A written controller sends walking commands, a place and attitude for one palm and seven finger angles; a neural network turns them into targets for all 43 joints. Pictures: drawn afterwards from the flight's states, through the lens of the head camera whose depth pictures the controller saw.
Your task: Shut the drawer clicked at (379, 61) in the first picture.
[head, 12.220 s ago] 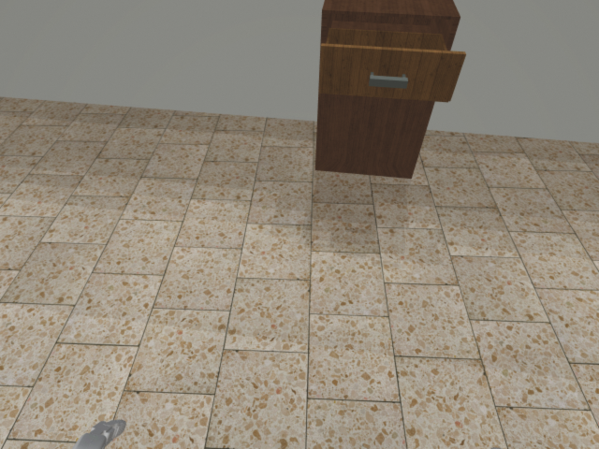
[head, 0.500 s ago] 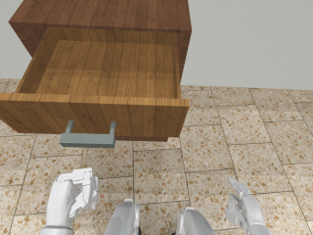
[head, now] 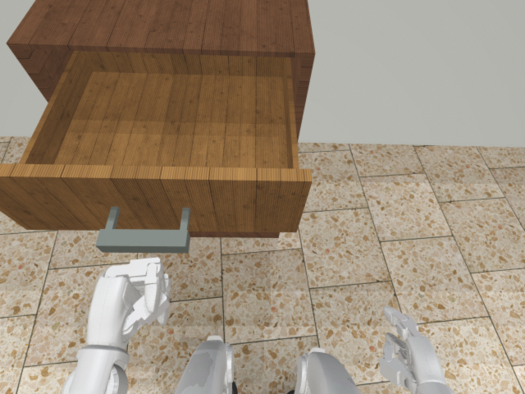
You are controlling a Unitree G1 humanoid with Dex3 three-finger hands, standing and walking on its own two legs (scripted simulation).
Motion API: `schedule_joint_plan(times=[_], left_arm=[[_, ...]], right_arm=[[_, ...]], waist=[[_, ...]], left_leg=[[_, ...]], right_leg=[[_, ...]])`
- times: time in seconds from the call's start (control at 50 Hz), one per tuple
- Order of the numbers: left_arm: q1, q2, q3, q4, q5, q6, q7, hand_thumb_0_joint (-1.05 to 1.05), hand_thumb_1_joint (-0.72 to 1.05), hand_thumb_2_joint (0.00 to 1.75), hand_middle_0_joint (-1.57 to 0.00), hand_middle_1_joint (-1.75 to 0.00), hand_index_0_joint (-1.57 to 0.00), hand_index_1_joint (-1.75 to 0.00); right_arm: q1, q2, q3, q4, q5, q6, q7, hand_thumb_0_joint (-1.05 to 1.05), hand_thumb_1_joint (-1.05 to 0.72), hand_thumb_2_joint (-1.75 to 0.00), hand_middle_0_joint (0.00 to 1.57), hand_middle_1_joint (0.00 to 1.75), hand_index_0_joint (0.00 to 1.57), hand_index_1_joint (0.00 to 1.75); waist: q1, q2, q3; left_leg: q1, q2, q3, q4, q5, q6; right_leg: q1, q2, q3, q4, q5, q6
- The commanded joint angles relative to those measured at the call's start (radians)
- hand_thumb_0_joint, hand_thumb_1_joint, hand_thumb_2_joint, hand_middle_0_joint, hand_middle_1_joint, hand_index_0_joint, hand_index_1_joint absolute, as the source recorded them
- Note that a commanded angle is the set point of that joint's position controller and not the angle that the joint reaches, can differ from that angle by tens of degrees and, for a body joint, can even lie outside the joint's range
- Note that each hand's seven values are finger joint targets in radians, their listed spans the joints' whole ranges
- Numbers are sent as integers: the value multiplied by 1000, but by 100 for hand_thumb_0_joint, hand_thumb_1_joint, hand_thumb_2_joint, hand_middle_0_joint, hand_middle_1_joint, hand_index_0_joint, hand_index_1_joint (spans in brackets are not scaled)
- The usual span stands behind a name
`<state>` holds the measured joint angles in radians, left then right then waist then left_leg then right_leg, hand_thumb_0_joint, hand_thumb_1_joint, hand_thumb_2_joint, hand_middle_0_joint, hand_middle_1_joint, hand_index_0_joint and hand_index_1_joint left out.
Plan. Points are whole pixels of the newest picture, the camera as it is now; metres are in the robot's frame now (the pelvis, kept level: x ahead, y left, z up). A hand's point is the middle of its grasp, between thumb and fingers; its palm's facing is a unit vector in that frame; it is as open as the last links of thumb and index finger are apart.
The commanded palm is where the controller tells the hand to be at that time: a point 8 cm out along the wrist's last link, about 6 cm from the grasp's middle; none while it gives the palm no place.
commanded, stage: push the drawer shut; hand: left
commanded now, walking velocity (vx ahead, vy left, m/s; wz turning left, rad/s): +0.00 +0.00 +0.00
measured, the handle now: (147, 227) +0.34 +0.19 +0.03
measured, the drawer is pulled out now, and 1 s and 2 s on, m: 0.25 0.14 0.02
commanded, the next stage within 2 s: none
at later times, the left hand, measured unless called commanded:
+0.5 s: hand (172, 254) +0.31 +0.15 +0.03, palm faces +0.00 -1.00 -0.05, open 2.9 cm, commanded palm +0.30 +0.20 +0.04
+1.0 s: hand (178, 212) +0.37 +0.15 +0.03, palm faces +0.01 -1.00 -0.05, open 2.9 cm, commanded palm +0.36 +0.20 +0.04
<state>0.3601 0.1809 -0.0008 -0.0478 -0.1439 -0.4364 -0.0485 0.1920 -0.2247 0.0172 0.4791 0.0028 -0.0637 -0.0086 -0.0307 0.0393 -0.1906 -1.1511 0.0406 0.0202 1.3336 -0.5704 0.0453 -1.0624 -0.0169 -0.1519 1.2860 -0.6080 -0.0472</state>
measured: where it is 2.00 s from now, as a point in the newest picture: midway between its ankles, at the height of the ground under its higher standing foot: outside the picture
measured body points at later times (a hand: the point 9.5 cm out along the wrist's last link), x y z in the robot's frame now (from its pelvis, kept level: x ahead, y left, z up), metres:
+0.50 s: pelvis -0.01 +0.00 +0.00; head +0.10 +0.01 +0.44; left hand +0.30 +0.20 +0.03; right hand +0.16 -0.24 -0.10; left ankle +0.03 +0.09 -0.61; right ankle +0.01 -0.10 -0.61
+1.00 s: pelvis -0.01 +0.00 +0.01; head +0.11 +0.02 +0.44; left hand +0.37 +0.20 +0.03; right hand +0.12 -0.25 -0.11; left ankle +0.03 +0.09 -0.61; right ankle +0.01 -0.10 -0.61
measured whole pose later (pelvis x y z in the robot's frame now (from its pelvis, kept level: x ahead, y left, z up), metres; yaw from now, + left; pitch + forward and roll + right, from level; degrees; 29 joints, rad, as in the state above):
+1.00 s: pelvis -0.01 +0.00 +0.01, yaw -1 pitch +23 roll -3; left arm -0.27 0.22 0.12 0.51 -0.13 -0.47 -0.03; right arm 0.21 -0.25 0.02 0.60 0.00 -0.01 0.00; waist -0.06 0.03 -0.16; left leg -1.15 0.04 0.04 1.28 -0.53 0.05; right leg -1.08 -0.01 -0.13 1.24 -0.56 -0.04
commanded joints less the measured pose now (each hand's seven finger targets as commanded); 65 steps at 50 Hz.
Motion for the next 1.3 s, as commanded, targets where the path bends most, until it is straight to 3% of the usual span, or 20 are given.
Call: schedule_joint_plan(times=[0.0,0.1,0.18,0.26,0.28,0.36,0.44,0.46,0.52,0.58,0.74,0.76,0.84,0.88,0.9,0.98,1.04,1.1,1.2,1.28], left_arm=[[-97,68,53,-184,-7,-76,9,0,90,90,-140,-160,-140,-160],[-184,76,65,-152,-3,-107,37,0,90,90,-140,-160,-140,-160],[-215,60,46,-64,9,-82,28,0,90,90,-140,-160,-140,-160],[-381,100,74,-23,8,-72,25,0,90,90,-140,-160,-140,-160],[-408,79,57,-19,7,-73,21,0,90,90,-140,-160,-140,-160],[-483,120,100,31,-3,-72,16,0,90,90,-140,-160,-140,-160],[-535,110,108,74,-17,-64,7,0,90,90,-140,-160,-140,-160],[-554,115,107,101,-19,-60,5,0,90,90,-140,-160,-140,-160],[-598,140,144,142,-23,-58,3,0,90,90,-140,-160,-140,-160],[-653,121,126,173,-20,-62,5,0,90,90,-140,-160,-140,-160],[-764,145,156,284,-11,-80,12,0,90,90,-140,-160,-140,-160],[-799,151,151,296,-4,-85,14,0,90,90,-140,-160,-140,-160],[-843,143,153,320,0,-94,20,0,90,90,-140,-160,-140,-160],[-896,154,158,333,4,-99,20,0,90,90,-140,-160,-140,-160],[-882,162,170,349,5,-99,21,0,90,90,-140,-160,-140,-160],[-950,166,178,390,6,-100,25,0,90,90,-140,-160,-140,-160],[-1007,169,182,442,8,-102,26,0,90,90,-140,-160,-140,-160],[-1029,201,222,468,5,-110,27,0,90,90,-140,-160,-140,-160],[-1109,199,216,519,14,-120,23,0,90,90,-140,-160,-140,-160],[-1183,230,245,604,20,-123,24,0,90,90,-140,-160,-140,-160]], right_arm=[[-13,-142,-58,-138,-4,-56,-11,0,-90,-90,20,30,20,30],[-4,-143,-58,-116,-10,-60,-3,0,-90,-90,20,30,20,30],[-5,-150,-57,-110,-7,-49,4,0,-90,-90,20,30,20,30],[-5,-163,-57,-85,-3,-40,-8,0,-90,-90,20,30,20,30],[-4,-161,-57,-80,-4,-40,-9,0,-90,-90,20,30,20,30],[-1,-167,-55,-61,-2,-36,-12,0,-90,-90,20,30,20,30],[-3,-163,-56,-50,1,-33,-11,0,-90,-90,20,30,20,30],[2,-166,-53,-46,1,-31,-11,0,-90,-90,20,30,20,30],[2,-167,-53,-39,3,-25,-11,0,-90,-90,20,30,20,30],[7,-167,-53,-33,3,-21,-9,0,-90,-90,20,30,20,30],[32,-174,-56,-9,2,-4,-5,0,-90,-90,20,30,20,30],[37,-179,-57,-5,2,-3,-5,0,-90,-90,20,30,20,30],[48,-180,-61,2,-1,4,0,0,-90,-90,20,30,20,30],[60,-183,-60,13,-3,9,0,0,-90,-90,20,30,20,30],[64,-184,-63,13,-3,12,0,0,-90,-90,20,30,20,30],[78,-184,-62,21,-4,20,2,0,-90,-90,20,30,20,30],[85,-184,-61,31,-2,25,0,0,-90,-90,20,30,20,30],[96,-186,-62,38,-4,28,-2,0,-90,-90,20,30,20,30],[112,-185,-62,50,-7,35,3,0,-90,-90,20,30,20,30],[130,-188,-59,62,-8,41,3,0,-90,-90,20,30,20,30]], waist=[[-14,-5,-265],[-11,14,-299],[-14,13,-290],[-43,-29,-269],[-43,-14,-287],[-34,2,-304],[-29,-1,-337],[-39,-16,-324],[-25,1,-323],[-35,10,-325],[-43,-8,-313],[-54,-3,-308],[-47,31,-354],[-60,25,-371],[-50,29,-375],[-63,9,-394],[-75,-4,-367],[-67,-3,-394],[-77,48,-404],[-94,14,-380]], left_leg=[[250,-24,-86,-187,262,-18],[275,-24,-86,-189,287,-21],[271,-26,-81,-198,277,-19],[239,-23,-82,-188,217,-12],[251,-26,-78,-186,226,-11],[258,-26,-76,-191,227,-12],[274,-27,-69,-196,247,-13],[260,-26,-71,-197,245,-10],[258,-27,-67,-207,233,-15],[278,-26,-67,-212,251,-14],[275,-24,-67,-217,257,-17],[285,-21,-75,-219,254,-16],[335,-21,-80,-226,279,-24],[346,-18,-84,-222,295,-22],[354,-18,-85,-225,303,-26],[349,-19,-83,-221,314,-22],[322,-19,-81,-224,285,-22],[338,-19,-81,-221,318,-23],[365,-17,-86,-223,334,-29],[313,-20,-81,-215,304,-23]], right_leg=[[139,29,98,-181,249,13],[140,28,100,-177,264,11],[149,27,104,-189,265,12],[133,27,115,-207,213,18],[137,25,119,-208,225,19],[148,25,123,-214,219,17],[180,22,129,-222,248,21],[182,24,130,-227,246,22],[192,23,133,-232,234,21],[182,24,130,-230,253,21],[177,25,130,-229,268,22],[151,27,123,-225,258,21],[138,26,117,-218,270,20],[131,28,116,-212,284,22],[134,29,115,-212,287,20],[146,31,119,-214,304,24],[141,31,121,-221,284,26],[146,31,120,-214,312,24],[114,32,116,-209,312,22],[119,35,124,-214,299,26]])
